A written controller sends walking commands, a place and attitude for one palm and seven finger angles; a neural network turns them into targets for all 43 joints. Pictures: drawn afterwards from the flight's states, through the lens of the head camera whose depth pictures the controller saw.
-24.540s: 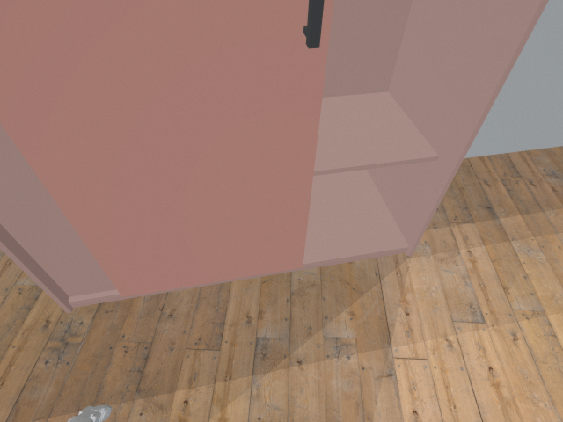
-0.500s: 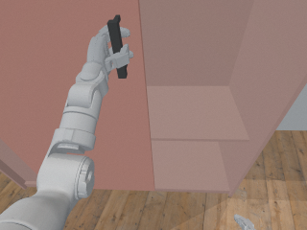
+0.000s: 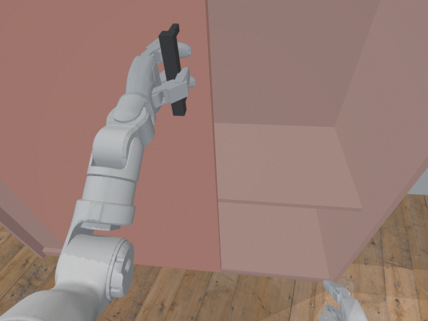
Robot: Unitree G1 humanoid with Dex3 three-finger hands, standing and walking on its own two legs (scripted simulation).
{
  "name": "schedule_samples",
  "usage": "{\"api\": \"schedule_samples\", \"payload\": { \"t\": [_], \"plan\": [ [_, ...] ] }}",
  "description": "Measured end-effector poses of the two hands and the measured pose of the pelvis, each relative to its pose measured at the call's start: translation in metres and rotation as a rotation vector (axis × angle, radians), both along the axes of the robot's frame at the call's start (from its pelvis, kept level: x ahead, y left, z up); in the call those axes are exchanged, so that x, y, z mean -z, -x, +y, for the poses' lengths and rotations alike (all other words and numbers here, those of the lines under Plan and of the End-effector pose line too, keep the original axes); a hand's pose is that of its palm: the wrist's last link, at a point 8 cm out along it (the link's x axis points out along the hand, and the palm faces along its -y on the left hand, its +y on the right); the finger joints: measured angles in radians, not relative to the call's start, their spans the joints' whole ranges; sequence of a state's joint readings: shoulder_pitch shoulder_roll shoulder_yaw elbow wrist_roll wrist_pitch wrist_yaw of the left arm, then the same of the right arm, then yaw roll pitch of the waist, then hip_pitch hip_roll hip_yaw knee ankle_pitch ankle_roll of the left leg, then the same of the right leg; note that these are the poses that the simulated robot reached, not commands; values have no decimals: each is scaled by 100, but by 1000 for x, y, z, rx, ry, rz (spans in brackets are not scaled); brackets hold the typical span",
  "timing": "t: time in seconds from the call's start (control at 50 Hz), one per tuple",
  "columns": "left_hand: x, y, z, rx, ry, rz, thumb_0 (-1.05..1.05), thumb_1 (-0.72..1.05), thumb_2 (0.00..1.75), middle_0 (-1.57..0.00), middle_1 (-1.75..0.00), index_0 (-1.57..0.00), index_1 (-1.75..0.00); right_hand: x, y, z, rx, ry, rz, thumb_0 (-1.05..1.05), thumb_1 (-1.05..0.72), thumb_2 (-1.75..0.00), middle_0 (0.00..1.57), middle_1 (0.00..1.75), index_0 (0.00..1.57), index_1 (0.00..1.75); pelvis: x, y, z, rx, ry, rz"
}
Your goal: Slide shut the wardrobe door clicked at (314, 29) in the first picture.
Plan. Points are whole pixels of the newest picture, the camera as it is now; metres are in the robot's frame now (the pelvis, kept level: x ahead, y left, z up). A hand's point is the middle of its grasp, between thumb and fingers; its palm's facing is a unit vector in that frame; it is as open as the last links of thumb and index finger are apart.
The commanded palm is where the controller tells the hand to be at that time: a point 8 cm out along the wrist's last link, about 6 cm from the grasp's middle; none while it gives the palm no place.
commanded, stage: tug the door sideways, standing still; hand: left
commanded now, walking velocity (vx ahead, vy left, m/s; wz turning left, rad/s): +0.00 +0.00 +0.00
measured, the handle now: (177, 71) +0.47 +0.08 +0.27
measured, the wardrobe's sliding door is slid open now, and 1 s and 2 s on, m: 0.48 0.42 0.24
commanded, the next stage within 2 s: step sideways, sliding the door along in 0.60 s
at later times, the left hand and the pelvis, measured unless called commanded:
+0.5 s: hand (193, 87) +0.41 +0.05 +0.27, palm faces -0.01 -1.00 -0.08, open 6.0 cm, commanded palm +0.39 +0.05 +0.26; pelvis -0.04 +0.01 +0.00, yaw +2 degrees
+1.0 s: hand (217, 91) +0.41 +0.01 +0.26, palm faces -0.11 -0.98 -0.14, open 6.4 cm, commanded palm +0.41 +0.05 +0.26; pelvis -0.06 -0.01 -0.02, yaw -1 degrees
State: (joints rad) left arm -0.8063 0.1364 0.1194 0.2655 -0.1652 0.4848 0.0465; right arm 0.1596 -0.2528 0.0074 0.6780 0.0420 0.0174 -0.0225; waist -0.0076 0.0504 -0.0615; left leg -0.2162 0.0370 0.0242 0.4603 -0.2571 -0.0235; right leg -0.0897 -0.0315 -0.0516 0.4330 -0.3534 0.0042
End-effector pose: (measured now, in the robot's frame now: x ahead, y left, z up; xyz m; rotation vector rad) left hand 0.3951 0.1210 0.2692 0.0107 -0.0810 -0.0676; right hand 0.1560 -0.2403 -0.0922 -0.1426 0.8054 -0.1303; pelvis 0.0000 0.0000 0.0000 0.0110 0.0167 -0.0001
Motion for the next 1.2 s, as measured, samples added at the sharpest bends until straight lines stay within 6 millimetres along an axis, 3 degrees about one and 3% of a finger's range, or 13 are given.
{"api": "schedule_samples", "payload": {
  "t": [0.1, 0.2, 0.52, 0.68, 0.88, 1.06, 1.12, 1.2],
  "plan": [
    [-1, 1, -2, -36, -13, 13, 0, 72, 83, -41, -140, -34, -139, 0, -6, 5, -34, -2, -4, 1, -91, -90, 20, 30, 20, 30, 1, 5, -1, -20, 1, 0],
    [-1, 2, -4, -61, -34, 9, -1, 73, 83, -41, -140, -31, -140, 3, 1, 13, -46, -23, -7, 1, -91, -90, 20, 30, 20, 30, 1, 12, -1, -27, 1, -6],
    [-1, 5, -21, -54, -72, -5, -2, 77, 79, -38, -140, -21, -140, 28, 76, 22, -31, -48, 103, 1, -91, -90, 20, 30, 20, 30, 3, 37, 9, -33, 11, -2],
    [-1, 6, -39, -33, -71, -7, -2, 77, 78, -38, -140, -21, -140, 30, 98, 22, -19, -44, 112, 1, -91, -90, 20, 30, 20, 30, 4, 44, 12, -30, 13, 6],
    [7, -3, -49, 90, -104, -195, -6, 68, 79, -42, -140, -24, -139, 32, 108, 11, 72, -36, 86, 1, -91, -90, 20, 30, 20, 30, 9, 55, 9, 35, 11, -10],
    [12, -5, -56, 50, -113, -282, -10, 65, 83, -45, -140, -23, -138, 57, 119, -15, 52, -58, 250, 1, -91, -90, 20, 30, 20, 30, 14, 55, -28, -13, 42, -56],
    [13, -7, -56, 40, -103, -304, -10, 64, 84, -45, -140, -25, -139, 53, 111, -27, 31, -24, 297, 1, -91, -90, 20, 30, 20, 30, 10, 51, -40, -21, 6, -63],
    [17, -10, -58, 22, -66, -362, -9, 65, 85, -45, -140, -27, -138, 48, 85, -44, 21, 10, 246, 1, -91, -90, 20, 30, 20, 30, 17, 46, -50, 6, -17, -57]
  ]
}}
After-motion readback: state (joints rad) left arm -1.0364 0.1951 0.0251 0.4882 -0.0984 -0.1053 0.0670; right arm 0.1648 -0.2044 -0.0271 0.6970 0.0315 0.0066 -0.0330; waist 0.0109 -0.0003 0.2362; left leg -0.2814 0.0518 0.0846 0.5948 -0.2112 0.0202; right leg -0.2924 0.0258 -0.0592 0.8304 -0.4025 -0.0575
